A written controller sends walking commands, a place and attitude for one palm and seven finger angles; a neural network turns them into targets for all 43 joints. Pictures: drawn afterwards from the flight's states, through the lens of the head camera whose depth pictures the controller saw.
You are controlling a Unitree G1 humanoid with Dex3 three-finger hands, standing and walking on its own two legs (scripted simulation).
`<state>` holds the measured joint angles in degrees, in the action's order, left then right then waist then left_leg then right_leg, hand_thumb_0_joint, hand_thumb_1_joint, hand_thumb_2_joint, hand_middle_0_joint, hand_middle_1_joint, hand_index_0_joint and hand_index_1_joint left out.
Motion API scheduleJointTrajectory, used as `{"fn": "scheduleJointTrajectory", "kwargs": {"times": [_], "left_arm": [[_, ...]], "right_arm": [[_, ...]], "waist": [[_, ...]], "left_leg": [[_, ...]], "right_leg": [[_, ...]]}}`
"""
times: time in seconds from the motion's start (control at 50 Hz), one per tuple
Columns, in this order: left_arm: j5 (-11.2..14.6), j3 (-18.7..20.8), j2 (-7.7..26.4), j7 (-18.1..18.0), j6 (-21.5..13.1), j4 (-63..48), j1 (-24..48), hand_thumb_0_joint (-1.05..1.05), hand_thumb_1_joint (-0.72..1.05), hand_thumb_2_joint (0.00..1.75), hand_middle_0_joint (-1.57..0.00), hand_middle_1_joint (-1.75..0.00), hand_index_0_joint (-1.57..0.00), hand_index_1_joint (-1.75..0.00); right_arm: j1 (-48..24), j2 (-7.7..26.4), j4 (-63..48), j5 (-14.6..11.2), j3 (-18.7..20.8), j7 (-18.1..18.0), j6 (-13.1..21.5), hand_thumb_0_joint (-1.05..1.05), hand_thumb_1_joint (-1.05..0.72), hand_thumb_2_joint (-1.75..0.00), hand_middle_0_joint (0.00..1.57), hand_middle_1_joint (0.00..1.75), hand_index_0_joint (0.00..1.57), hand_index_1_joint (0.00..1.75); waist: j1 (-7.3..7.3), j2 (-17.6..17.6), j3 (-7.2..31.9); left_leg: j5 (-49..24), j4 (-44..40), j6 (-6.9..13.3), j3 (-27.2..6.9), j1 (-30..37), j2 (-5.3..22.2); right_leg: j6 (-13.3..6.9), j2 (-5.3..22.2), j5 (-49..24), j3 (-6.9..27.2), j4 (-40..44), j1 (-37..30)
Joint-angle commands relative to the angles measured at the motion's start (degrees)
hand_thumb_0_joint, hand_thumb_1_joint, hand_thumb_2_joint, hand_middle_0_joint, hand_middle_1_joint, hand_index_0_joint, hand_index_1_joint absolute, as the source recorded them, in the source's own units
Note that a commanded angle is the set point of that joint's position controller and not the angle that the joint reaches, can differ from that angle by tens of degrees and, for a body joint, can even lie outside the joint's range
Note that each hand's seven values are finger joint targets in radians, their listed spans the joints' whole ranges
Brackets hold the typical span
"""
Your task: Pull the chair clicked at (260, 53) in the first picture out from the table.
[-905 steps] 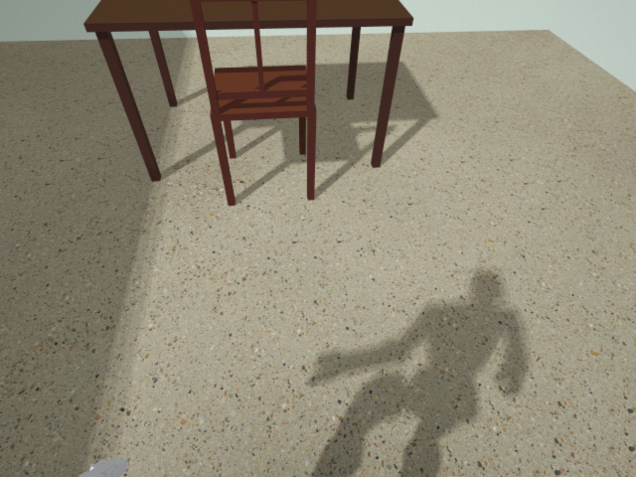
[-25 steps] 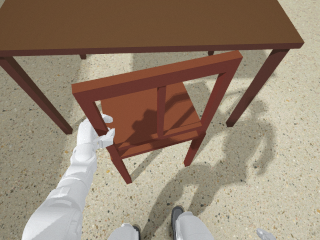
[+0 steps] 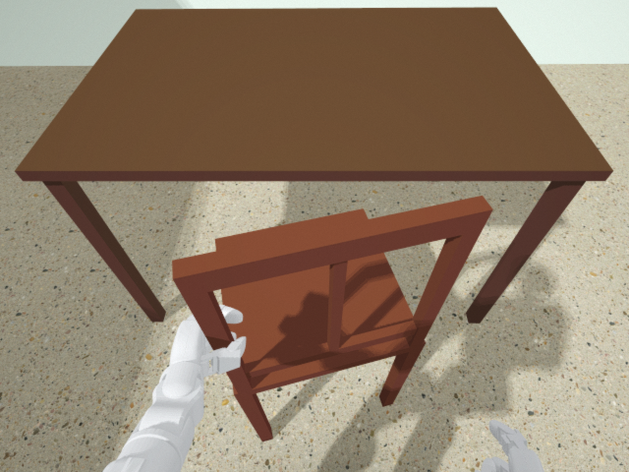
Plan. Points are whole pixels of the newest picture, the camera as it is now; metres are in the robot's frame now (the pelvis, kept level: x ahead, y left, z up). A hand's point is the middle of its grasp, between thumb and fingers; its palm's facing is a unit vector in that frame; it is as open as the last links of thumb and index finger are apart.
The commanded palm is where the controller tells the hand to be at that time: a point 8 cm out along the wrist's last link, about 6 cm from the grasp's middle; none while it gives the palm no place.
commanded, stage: stop walking, hand still on the chair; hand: left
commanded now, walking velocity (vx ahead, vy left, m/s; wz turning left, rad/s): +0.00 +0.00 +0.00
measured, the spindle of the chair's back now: (335, 308) +0.36 -0.01 -0.07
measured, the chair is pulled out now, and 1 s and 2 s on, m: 0.11 0.11 0.11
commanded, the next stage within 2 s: open the thumb and straighten the fingers in 0.32 s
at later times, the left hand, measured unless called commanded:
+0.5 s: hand (230, 350) +0.29 +0.14 -0.07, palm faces +0.07 -0.99 -0.13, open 6.1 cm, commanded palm +0.26 +0.19 -0.05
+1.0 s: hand (226, 354) +0.29 +0.15 -0.08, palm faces +0.05 -0.99 -0.14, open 15.5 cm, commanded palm +0.26 +0.20 -0.06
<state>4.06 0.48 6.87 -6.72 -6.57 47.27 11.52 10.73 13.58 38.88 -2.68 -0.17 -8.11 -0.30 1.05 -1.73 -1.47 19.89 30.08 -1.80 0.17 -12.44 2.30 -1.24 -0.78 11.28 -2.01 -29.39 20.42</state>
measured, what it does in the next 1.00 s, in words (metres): stands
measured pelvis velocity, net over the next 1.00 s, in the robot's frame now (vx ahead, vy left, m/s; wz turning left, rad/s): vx -0.01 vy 0.02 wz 0.02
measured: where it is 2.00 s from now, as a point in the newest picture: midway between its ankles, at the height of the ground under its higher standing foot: outside the picture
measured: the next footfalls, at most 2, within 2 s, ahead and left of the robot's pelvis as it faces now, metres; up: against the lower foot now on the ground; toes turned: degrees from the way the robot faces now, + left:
none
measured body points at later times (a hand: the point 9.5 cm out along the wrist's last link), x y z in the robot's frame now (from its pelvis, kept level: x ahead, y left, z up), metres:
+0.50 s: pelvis +0.01 +0.01 +0.00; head +0.04 +0.00 +0.45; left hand +0.28 +0.19 -0.05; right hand +0.14 -0.24 -0.11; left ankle -0.05 +0.14 -0.73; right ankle +0.04 -0.10 -0.73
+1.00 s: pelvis -0.01 +0.02 -0.04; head +0.04 +0.01 +0.41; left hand +0.28 +0.20 -0.07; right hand +0.13 -0.22 -0.14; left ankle -0.05 +0.14 -0.73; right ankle +0.04 -0.10 -0.73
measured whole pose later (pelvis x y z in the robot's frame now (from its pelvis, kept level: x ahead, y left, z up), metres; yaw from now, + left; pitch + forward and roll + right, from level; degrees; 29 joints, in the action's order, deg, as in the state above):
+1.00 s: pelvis -0.01 +0.02 -0.04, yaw +1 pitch +12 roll +0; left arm 3.3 -0.1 6.3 -5.7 7.2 26.3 6.1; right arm 13.9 13.6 34.5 -1.9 -0.6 -1.3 5.0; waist 2.6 -2.1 6.7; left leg 27.1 49.3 0.4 -0.2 -33.9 -0.5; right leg 0.6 2.3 17.7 -1.8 -47.0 41.0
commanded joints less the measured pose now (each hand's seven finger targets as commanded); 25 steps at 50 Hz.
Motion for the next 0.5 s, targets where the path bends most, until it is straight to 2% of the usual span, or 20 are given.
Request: {"fn": "scheduleJointTrajectory", "kwargs": {"times": [0.0, 0.12, 0.16, 0.22, 0.3, 0.36, 0.4, 0.42, 0.44, 0.46, 0.48], "left_arm": [[-1.52, 0.82, 9.09, -0.08, -1.31, -13.09, 13.11, 0.00, 0.90, 0.90, -0.50, -1.45, -0.50, -1.45], [-1.61, 0.62, 8.50, 0.06, -0.90, -14.91, 10.31, 0.00, 0.90, 0.90, -0.50, -1.45, -0.50, -1.45], [-1.76, 0.36, 8.12, 0.17, -0.89, -15.85, 9.92, 0.00, 0.90, 0.90, -0.50, -1.45, -0.50, -1.45], [-1.78, 0.41, 8.21, 0.10, -0.73, -16.20, 8.77, 0.00, 0.90, 0.90, -0.50, -1.45, -0.50, -1.45], [-1.82, 0.34, 8.09, 0.03, -0.65, -16.47, 8.32, 0.00, 0.90, 0.90, -0.50, -1.45, -0.50, -1.45], [-1.84, 0.32, 7.87, 0.13, -0.74, -17.22, 8.26, 0.00, 0.90, 0.90, -0.50, -1.45, -0.50, -1.45], [-1.91, 0.87, 8.36, -0.09, -0.96, -19.82, 5.51, 0.00, 0.90, 0.90, -0.50, -1.45, -0.50, -1.45], [0.52, -4.90, -1.50, 1.38, 2.44, -13.00, 0.58, 0.00, 0.78, 0.84, -0.50, -1.45, -0.50, -1.45], [0.99, -0.78, 2.66, 1.69, 2.53, -18.19, 4.52, 0.00, 0.66, 0.78, -0.50, -1.45, -0.50, -1.45], [0.74, 1.42, 5.04, 1.92, 2.53, -20.86, 5.81, 0.00, 0.54, 0.73, -0.50, -1.45, -0.50, -1.45], [0.41, 3.09, 7.46, 1.47, 2.43, -21.28, 5.52, 0.00, 0.42, 0.67, -0.50, -1.45, -0.50, -1.45]], "right_arm": [[-0.85, 6.95, -5.93, 0.47, 2.08, -0.31, 1.79, 0.00, -0.90, -0.90, 0.20, 0.30, 0.20, 0.30], [-1.76, 6.74, -6.70, 0.69, 2.05, 0.01, 1.45, 0.00, -0.90, -0.90, 0.20, 0.30, 0.20, 0.30], [-2.01, 6.65, -6.97, 0.69, 2.09, 0.19, 1.36, 0.00, -0.90, -0.90, 0.20, 0.30, 0.20, 0.30], [-2.19, 6.66, -7.01, 0.80, 1.91, 0.30, 1.33, 0.00, -0.90, -0.90, 0.20, 0.30, 0.20, 0.30], [-2.21, 6.65, -7.01, 0.95, 1.75, 0.39, 1.27, 0.00, -0.90, -0.90, 0.20, 0.30, 0.20, 0.30], [-2.25, 6.59, -7.14, 0.98, 1.79, 0.57, 1.33, 0.00, -0.90, -0.90, 0.20, 0.30, 0.20, 0.30], [-2.36, 6.54, -7.55, 1.10, 1.78, 0.66, 1.41, 0.00, -0.90, -0.90, 0.20, 0.30, 0.20, 0.30], [-1.76, 7.37, -7.26, -0.86, 1.97, 3.43, 2.23, 0.00, -0.90, -0.90, 0.20, 0.30, 0.20, 0.30], [-1.56, 7.93, -7.39, -0.48, 2.42, 4.58, 3.01, 0.00, -0.90, -0.90, 0.20, 0.30, 0.20, 0.30], [-1.57, 8.20, -7.57, -0.20, 2.89, 5.00, 3.32, 0.00, -0.90, -0.90, 0.20, 0.30, 0.20, 0.30], [-1.68, 7.83, -7.66, -0.15, 3.01, 5.25, 3.70, 0.00, -0.90, -0.90, 0.20, 0.30, 0.20, 0.30]], "waist": [[0.17, -1.78, 16.44], [0.03, 0.26, 15.84], [0.07, -0.01, 16.54], [-0.07, -1.74, 15.73], [-0.16, -1.28, 14.83], [-0.20, -0.52, 15.36], [-0.48, -2.23, 15.10], [2.86, 5.37, 11.82], [1.60, 8.35, 14.22], [1.62, 7.07, 16.51], [1.37, 4.24, 16.08]], "left_leg": [[-21.70, -3.52, 1.04, 0.05, 3.13, 3.52], [-21.93, -3.99, 1.11, 0.08, 4.05, 3.69], [-22.98, -3.79, 1.05, 0.25, 4.84, 3.83], [-23.27, -4.58, 1.09, -0.10, 4.62, 4.08], [-22.11, -5.48, 1.31, -0.59, 4.10, 4.28], [-22.61, -5.20, 1.34, -0.52, 4.62, 4.48], [-22.50, -6.04, 1.40, -0.87, 4.14, 4.55], [-21.22, -2.85, 2.12, 0.95, -6.37, -0.22], [-19.71, -1.06, 2.43, 1.18, -8.70, -0.54], [-18.20, -0.23, 2.56, 1.45, -9.43, -0.87], [-15.90, 0.69, 2.58, 1.49, -10.51, -1.42]], "right_leg": [[0.23, 6.38, -24.01, 3.60, 1.98, -14.60], [0.14, 6.36, -24.59, 3.59, 2.54, -15.40], [-0.01, 6.55, -25.98, 3.78, 2.32, -15.83], [0.04, 6.35, -24.36, 3.48, 2.44, -15.71], [0.11, 6.08, -21.87, 3.24, 2.92, -15.74], [-0.02, 6.17, -22.67, 3.54, 2.72, -15.90], [0.04, 5.96, -21.00, 3.06, 2.84, -16.50], [0.54, 3.36, -17.61, -1.58, 1.10, -8.07], [0.49, 3.02, -17.53, -1.07, -0.25, -7.92], [0.57, 2.92, -17.12, -0.44, -1.48, -8.24], [0.71, 2.92, -14.67, -0.25, -2.42, -7.50]]}}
